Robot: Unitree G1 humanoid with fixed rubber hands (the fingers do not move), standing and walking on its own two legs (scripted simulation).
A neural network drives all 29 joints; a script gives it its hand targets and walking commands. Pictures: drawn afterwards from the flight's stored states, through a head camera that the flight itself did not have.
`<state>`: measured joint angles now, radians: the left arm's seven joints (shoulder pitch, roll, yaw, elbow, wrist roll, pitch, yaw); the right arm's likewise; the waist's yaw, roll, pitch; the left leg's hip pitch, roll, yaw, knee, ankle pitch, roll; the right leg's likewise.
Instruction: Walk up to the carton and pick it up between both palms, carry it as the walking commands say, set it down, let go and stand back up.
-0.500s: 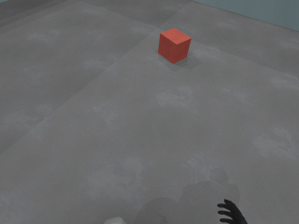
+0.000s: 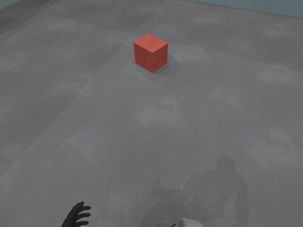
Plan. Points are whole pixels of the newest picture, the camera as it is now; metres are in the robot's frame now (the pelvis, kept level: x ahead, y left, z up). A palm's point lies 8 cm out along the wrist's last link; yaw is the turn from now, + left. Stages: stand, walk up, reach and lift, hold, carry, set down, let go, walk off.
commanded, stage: walk up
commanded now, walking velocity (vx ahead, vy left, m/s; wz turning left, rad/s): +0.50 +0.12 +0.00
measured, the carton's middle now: (150, 53) +1.70 -0.10 -0.64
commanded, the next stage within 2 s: none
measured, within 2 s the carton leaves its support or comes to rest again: neither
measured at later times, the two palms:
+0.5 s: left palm out of the picture +0.16 +0.28 -0.14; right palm (206, 148) +0.35 -0.20 -0.10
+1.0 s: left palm (103, 100) +0.61 +0.18 -0.11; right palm (225, 151) +0.35 -0.27 -0.13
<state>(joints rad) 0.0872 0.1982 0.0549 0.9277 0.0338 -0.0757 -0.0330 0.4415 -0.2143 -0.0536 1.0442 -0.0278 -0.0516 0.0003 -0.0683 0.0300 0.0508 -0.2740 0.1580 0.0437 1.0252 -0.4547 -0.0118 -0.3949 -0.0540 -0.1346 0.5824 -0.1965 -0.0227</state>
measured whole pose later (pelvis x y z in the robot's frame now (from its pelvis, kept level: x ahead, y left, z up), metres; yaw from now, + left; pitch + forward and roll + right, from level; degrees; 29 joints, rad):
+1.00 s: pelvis +0.46 -0.05 +0.00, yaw +0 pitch +1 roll +0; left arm 0.06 0.19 0.05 0.93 0.03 -0.07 -0.03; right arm 0.47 -0.19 -0.05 1.09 -0.02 -0.05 0.00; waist -0.08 0.02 0.04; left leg -0.21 0.15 0.05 0.91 -0.48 -0.02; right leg -0.41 -0.06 -0.15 0.57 -0.17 -0.02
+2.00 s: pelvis +0.93 -0.06 +0.01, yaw -1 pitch +1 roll -1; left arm 0.02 0.19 0.04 0.92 0.03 -0.03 -0.07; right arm 0.54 -0.18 -0.06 1.10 -0.02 -0.07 -0.01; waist -0.11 0.00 0.04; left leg 0.04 0.15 0.15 0.33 -0.37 -0.10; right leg -0.45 -0.08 -0.14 0.51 -0.13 0.04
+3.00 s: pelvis +1.25 -0.09 +0.01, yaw -1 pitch +0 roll +1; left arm 0.15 0.20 0.04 1.01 0.01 -0.01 0.01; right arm 0.40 -0.15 -0.03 1.10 -0.02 -0.03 -0.02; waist -0.07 -0.04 0.04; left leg -0.20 0.09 0.15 0.43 -0.21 -0.04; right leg -0.28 -0.09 -0.08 0.42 -0.10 0.03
